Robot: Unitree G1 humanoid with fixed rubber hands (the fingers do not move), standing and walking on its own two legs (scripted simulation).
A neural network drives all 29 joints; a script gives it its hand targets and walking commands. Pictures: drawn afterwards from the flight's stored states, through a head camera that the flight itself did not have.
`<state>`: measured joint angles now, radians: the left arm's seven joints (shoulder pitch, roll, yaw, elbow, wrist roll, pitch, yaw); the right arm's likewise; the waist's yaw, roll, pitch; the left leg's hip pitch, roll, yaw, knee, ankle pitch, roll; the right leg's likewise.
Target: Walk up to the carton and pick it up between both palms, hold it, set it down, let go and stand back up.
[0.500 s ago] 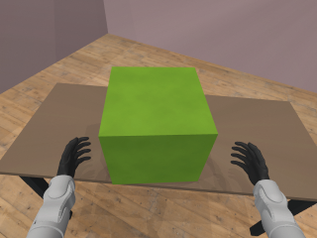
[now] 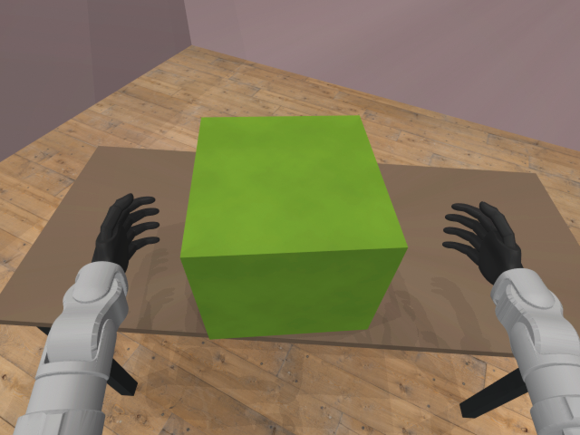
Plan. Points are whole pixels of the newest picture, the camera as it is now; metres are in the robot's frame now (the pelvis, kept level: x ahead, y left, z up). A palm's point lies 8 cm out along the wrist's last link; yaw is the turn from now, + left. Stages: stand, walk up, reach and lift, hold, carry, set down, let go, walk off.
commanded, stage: reach and lift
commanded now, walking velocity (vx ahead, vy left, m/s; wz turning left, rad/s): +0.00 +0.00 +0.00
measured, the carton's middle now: (285, 225) +0.46 +0.02 -0.02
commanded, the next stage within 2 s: none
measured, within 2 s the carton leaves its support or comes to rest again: neither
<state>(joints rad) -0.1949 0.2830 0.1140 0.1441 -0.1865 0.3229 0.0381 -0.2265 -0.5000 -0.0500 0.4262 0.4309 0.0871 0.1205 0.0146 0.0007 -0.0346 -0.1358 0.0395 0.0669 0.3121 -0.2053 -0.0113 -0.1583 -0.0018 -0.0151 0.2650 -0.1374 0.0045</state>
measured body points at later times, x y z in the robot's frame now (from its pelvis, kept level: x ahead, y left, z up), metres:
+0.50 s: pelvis +0.00 -0.01 +0.00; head +0.01 +0.00 +0.45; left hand +0.38 +0.24 +0.15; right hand +0.40 -0.27 +0.15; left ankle -0.03 +0.12 -0.75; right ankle +0.00 -0.12 -0.75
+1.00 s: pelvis -0.01 -0.01 +0.00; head +0.01 +0.00 +0.45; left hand +0.42 +0.25 +0.19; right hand +0.44 -0.26 +0.19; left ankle -0.03 +0.12 -0.75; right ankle +0.00 -0.13 -0.75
